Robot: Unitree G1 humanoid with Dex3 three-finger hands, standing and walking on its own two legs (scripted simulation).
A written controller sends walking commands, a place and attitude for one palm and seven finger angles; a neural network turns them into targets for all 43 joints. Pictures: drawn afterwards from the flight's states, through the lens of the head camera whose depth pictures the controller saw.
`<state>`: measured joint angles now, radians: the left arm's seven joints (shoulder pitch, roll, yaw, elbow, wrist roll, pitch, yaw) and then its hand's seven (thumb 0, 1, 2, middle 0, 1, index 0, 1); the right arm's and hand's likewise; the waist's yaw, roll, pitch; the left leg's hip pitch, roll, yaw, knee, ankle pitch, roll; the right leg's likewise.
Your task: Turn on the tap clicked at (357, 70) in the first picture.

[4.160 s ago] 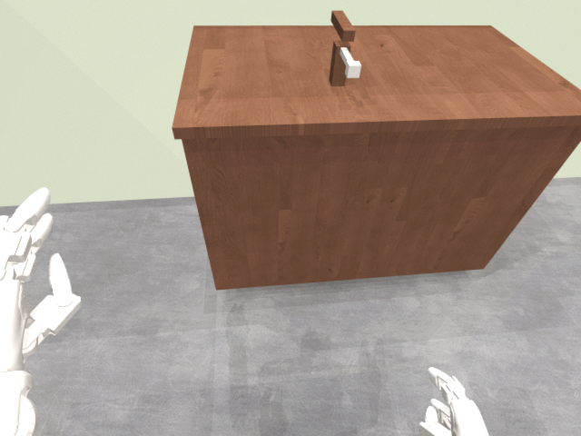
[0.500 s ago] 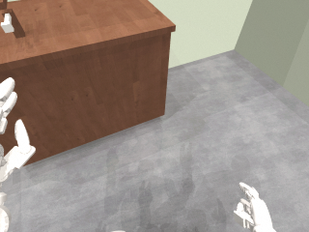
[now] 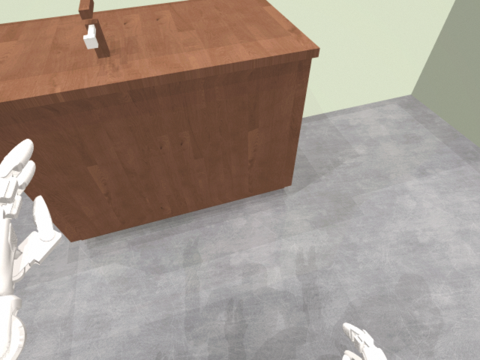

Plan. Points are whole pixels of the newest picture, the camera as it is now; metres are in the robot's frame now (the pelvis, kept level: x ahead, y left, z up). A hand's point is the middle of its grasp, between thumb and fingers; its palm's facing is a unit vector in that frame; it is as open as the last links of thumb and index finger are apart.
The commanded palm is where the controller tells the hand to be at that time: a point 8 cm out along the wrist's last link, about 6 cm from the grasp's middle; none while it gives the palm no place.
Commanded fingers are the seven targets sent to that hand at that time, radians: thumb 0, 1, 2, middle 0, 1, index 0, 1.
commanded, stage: take the last steps up to it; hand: left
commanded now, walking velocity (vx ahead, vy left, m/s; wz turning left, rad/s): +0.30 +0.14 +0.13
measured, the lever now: (91, 41) +0.84 +0.48 +0.14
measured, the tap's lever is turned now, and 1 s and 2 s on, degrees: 0 0 0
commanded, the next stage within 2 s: none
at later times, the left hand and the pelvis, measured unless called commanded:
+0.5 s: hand (41, 181) +0.29 +0.29 +0.19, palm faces +0.41 -0.81 -0.42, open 7.4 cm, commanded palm +0.23 +0.34 +0.19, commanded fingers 0.00 0.90 0.90 -0.20 -0.30 -0.20 -0.30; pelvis +0.07 +0.05 +0.00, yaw +1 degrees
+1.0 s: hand (60, 133) +0.40 +0.32 +0.19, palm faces +0.41 -0.82 -0.41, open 7.4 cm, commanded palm +0.34 +0.37 +0.19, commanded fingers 0.00 0.90 0.90 -0.20 -0.30 -0.20 -0.30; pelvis +0.19 +0.09 +0.00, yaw +2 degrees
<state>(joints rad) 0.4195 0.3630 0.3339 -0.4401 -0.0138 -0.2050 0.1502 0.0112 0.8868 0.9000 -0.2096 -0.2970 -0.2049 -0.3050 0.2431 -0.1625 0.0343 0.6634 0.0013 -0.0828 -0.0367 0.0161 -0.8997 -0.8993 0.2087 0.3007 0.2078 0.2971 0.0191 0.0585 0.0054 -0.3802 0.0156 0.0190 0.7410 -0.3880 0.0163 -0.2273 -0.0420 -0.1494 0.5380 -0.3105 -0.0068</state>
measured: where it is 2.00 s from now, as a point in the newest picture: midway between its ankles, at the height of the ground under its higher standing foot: (232, 325)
